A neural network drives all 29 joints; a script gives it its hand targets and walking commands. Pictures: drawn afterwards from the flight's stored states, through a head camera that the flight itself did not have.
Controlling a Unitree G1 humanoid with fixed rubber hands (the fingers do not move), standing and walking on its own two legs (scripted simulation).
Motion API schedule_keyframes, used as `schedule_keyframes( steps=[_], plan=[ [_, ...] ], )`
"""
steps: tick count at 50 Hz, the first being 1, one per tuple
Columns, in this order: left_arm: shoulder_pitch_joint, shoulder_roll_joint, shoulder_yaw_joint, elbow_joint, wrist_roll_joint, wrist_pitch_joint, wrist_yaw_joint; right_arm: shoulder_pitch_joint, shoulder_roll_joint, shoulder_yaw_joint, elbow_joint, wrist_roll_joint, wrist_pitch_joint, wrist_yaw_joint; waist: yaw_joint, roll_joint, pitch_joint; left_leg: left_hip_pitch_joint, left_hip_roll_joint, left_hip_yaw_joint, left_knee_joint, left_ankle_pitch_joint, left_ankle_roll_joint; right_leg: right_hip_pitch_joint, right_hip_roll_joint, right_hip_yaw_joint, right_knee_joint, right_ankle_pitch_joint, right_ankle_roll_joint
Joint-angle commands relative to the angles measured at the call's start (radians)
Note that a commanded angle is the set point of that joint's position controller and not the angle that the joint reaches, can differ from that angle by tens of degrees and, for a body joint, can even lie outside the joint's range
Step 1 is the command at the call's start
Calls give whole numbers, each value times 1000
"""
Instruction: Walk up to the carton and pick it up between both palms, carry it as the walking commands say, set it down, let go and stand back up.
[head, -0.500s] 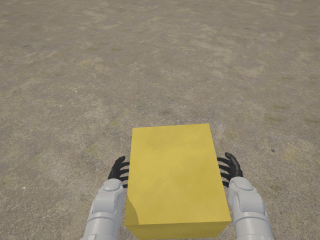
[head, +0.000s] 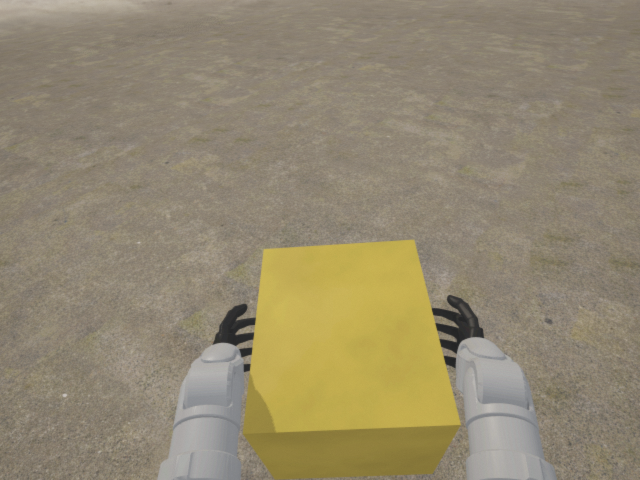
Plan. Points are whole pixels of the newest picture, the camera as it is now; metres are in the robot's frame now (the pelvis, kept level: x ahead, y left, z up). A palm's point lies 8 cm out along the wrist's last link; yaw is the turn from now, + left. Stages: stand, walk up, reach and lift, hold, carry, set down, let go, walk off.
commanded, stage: reach and lift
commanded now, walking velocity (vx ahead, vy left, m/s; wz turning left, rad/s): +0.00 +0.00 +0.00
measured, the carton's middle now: (345, 357) +0.33 -0.01 -0.03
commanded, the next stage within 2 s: hold in 1.22 s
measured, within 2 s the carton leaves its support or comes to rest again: neither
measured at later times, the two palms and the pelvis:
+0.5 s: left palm (217, 338) +0.31 +0.17 +0.05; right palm (457, 328) +0.31 -0.15 +0.06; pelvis +0.03 +0.01 +0.00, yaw +0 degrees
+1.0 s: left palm (219, 352) +0.29 +0.16 +0.04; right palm (461, 336) +0.30 -0.16 +0.05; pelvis +0.01 +0.00 +0.00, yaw +0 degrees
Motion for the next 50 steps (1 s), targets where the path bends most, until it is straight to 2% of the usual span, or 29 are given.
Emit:
schedule_keyframes(
  steps=[1,2,4,9,10,12,13,14,15,16,20,23,26,28,29,31,32,33,35,36,37,39,40,41,44,46,47,48,50],
  plan=[
    [-866,-917,-562,-77,-323,-103,-361,-753,1020,661,32,298,-41,291,28,-43,-365,16,-110,154,-25,-127,64,65,54,-77,-87,-154,15],
    [-855,-912,-532,-50,-331,-97,-368,-691,1008,624,57,278,-31,295,-8,-112,-351,24,-97,135,-58,-100,63,67,67,-107,-86,-112,10],
    [-949,-930,-496,0,-313,-99,-373,-768,1026,558,115,251,-33,303,-33,-70,-304,-13,-102,139,-44,-157,57,27,44,-92,-76,-185,-9],
    [-961,-927,-464,96,-286,-91,-386,-805,1031,503,213,237,-45,333,-1,-2,-297,-23,-99,154,-59,-194,39,54,67,-103,-72,-197,-21],
    [-949,-937,-397,161,-269,-90,-389,-826,963,434,256,197,-48,343,-28,-36,-191,-12,-81,146,-73,-243,41,-15,72,-138,-77,-231,-29],
    [-944,-938,-428,91,-290,-105,-382,-728,980,443,250,219,-55,340,-30,-20,-291,72,-88,133,-51,-73,20,28,79,-126,-84,-93,-17],
    [-998,-953,-488,-4,-305,-113,-375,-845,997,501,112,275,-81,342,-13,72,-393,26,-97,141,-51,-44,7,99,69,-121,-53,-15,-17],
    [-909,-965,-438,74,-305,-96,-365,-904,984,537,84,291,-59,338,-9,2,-393,-4,-93,122,-55,-29,16,127,72,-123,-45,-8,-4],
    [-944,-954,-501,-15,-305,-94,-357,-844,1030,567,100,320,-63,323,25,70,-464,-13,-101,139,-55,79,5,208,69,-126,-38,107,0],
    [-873,-972,-481,11,-307,-87,-350,-835,1009,603,8,315,-58,326,-11,-16,-509,70,-103,128,-47,132,8,186,75,-131,-41,148,5],
    [-609,-1013,-571,-128,-308,-47,-321,-584,963,671,-76,306,-24,317,-15,27,-518,241,-107,98,-37,571,-32,192,82,-119,-48,487,16],
    [-552,-959,-516,-99,-266,-20,-290,-496,905,570,-11,258,7,318,-16,35,-256,188,-95,84,-92,385,-29,112,84,-109,-93,352,0],
    [-523,-978,-686,-313,-327,-18,-273,-438,907,686,-184,300,3,303,-52,62,-321,182,-94,65,-70,529,-31,192,112,-87,-100,392,4],
    [-537,-964,-647,-271,-342,-6,-245,-429,863,662,-135,286,33,297,-46,-53,-176,190,-77,37,-90,391,-5,102,99,-92,-110,312,1],
    [-513,-918,-620,-294,-311,-9,-233,-460,863,646,-142,292,24,302,2,-49,-178,168,-75,51,-104,394,-2,131,108,-103,-106,291,-4],
    [-539,-937,-642,-278,-305,2,-238,-398,846,621,-81,259,28,308,-13,38,-145,97,-88,52,-125,246,-5,154,104,-103,-112,187,-12],
    [-574,-929,-663,-327,-330,-13,-246,-499,853,682,-178,307,14,306,6,-37,-197,100,-99,76,-110,245,-8,136,110,-113,-102,164,-5],
    [-631,-914,-651,-292,-328,-18,-250,-578,855,675,-173,315,-4,313,-5,0,-254,106,-95,73,-107,128,4,107,110,-108,-104,103,-5],
    [-634,-937,-692,-320,-338,-38,-246,-593,865,709,-188,320,-31,311,19,-3,-332,100,-92,71,-60,193,0,112,98,-108,-77,133,-8],
    [-585,-951,-691,-312,-346,-42,-244,-545,845,715,-234,322,-37,305,-16,-70,-401,192,-92,82,-46,268,6,90,110,-98,-81,191,4],
    [-617,-966,-701,-331,-334,-49,-245,-572,913,725,-211,345,-43,306,20,46,-443,133,-82,61,-50,243,3,154,97,-92,-63,197,-6],
    [-633,-972,-724,-387,-343,-66,-247,-574,900,752,-216,333,-53,312,35,-15,-456,138,-91,69,-38,274,-4,137,108,-111,-43,196,-1],
    [-741,-942,-719,-378,-348,-78,-245,-543,940,716,-120,318,-49,305,7,7,-480,77,-91,71,-45,176,5,174,80,-83,-29,179,-4],
    [-628,-953,-690,-317,-317,-63,-244,-584,901,720,-153,336,-55,305,32,39,-448,132,-98,97,-56,170,2,114,78,-94,-51,133,6],
    [-683,-922,-629,-182,-325,-58,-285,-605,917,653,-51,277,-28,308,-9,-59,-304,73,-105,110,-84,-69,34,23,82,-94,-88,-86,3],
    [-660,-881,-549,-81,-280,-63,-303,-609,934,622,55,255,-33,319,52,-26,-174,-12,-104,116,-80,-154,52,25,63,-99,-91,-155,-10],
    [-700,-889,-558,-82,-289,-60,-317,-592,914,607,31,242,-39,315,23,-56,-146,-21,-102,118,-89,-153,51,37,71,-92,-92,-148,-11],
    [-640,-840,-486,-76,-265,-62,-316,-637,936,637,-2,274,-30,315,58,-97,-180,-39,-100,119,-96,-102,58,90,61,-97,-90,-112,-7],
    [-687,-881,-493,-42,-273,-51,-337,-637,962,625,68,260,-6,318,42,-69,-209,39,-113,152,-91,-70,49,58,60,-81,-121,-118,0]
  ],
)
